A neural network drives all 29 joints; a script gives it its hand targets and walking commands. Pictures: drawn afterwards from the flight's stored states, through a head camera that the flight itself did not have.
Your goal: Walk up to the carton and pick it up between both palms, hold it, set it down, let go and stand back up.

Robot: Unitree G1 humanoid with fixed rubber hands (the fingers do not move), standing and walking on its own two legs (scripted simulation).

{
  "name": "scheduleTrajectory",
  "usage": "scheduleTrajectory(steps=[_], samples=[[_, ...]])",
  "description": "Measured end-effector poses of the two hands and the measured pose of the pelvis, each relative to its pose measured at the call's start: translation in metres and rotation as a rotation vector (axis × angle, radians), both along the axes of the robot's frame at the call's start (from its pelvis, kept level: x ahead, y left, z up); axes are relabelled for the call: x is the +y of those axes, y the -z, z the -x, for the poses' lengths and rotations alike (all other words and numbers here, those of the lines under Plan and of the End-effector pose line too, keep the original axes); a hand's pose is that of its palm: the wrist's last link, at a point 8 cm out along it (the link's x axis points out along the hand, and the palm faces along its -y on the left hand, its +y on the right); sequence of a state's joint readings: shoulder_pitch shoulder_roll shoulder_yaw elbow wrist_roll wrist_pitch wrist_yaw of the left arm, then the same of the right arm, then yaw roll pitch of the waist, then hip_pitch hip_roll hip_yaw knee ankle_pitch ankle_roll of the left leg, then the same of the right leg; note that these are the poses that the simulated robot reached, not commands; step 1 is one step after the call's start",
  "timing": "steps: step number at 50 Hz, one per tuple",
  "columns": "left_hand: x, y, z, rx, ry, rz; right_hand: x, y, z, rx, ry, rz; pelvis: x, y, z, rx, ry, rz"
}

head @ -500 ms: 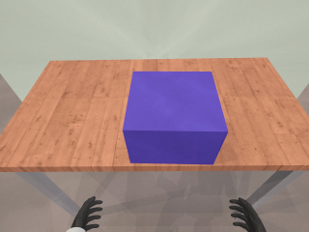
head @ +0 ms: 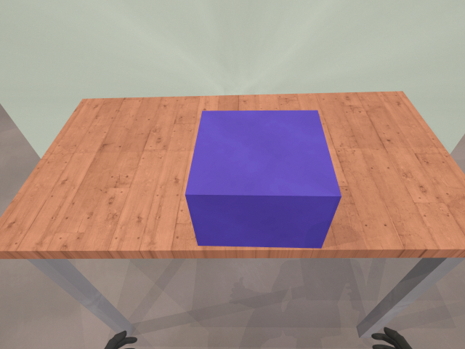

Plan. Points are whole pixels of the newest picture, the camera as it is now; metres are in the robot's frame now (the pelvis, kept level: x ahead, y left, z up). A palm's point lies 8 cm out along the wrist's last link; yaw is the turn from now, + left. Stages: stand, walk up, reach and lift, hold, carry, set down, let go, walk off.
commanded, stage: stand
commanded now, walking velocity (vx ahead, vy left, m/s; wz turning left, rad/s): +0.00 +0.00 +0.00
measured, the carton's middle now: (259, 176) +0.43 -0.02 +0.06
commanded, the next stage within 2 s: none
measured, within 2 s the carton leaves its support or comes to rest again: neither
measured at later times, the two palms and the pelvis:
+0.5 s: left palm out of the picture +0.04 +0.27 -0.11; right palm out of the picture +0.03 -0.24 -0.11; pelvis -0.02 +0.01 +0.00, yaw +0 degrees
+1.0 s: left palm out of the picture +0.01 +0.27 -0.12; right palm out of the picture +0.01 -0.24 -0.12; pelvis -0.03 +0.02 +0.00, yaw -1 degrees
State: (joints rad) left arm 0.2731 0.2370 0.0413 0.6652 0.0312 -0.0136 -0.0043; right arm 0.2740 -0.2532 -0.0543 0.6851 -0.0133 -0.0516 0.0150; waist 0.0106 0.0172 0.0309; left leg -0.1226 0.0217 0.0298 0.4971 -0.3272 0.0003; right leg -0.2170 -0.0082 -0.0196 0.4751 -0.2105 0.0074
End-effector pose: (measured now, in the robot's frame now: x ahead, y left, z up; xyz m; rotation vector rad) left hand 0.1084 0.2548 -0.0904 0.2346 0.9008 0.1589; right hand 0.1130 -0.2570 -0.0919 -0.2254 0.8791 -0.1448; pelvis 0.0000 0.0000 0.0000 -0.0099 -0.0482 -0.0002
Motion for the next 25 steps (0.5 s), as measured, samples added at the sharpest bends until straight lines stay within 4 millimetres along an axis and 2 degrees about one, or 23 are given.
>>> scheduleTrajectory(steps=[5, 9, 16, 25], samples=[[0.010, 0.008, 0.030, 0.078, -0.017, -0.012, -0.007, 0.005, 0.027, 0.066, 0.014, 0.019, 0.002, 0.000, 0.004, 0.001, 0.000, -0.003], [0.013, 0.013, 0.046, 0.114, -0.018, -0.010, -0.005, 0.009, 0.044, 0.100, 0.018, 0.018, 0.005, 0.001, 0.008, -0.001, 0.000, -0.005], [0.012, 0.018, 0.060, 0.138, -0.009, 0.001, 0.005, 0.014, 0.065, 0.133, 0.020, 0.002, 0.009, 0.001, 0.016, -0.004, 0.001, -0.007], [0.014, 0.022, 0.072, 0.158, -0.003, 0.004, 0.014, 0.018, 0.083, 0.153, 0.027, -0.007, 0.014, 0.002, 0.024, -0.008, 0.004, -0.011]])
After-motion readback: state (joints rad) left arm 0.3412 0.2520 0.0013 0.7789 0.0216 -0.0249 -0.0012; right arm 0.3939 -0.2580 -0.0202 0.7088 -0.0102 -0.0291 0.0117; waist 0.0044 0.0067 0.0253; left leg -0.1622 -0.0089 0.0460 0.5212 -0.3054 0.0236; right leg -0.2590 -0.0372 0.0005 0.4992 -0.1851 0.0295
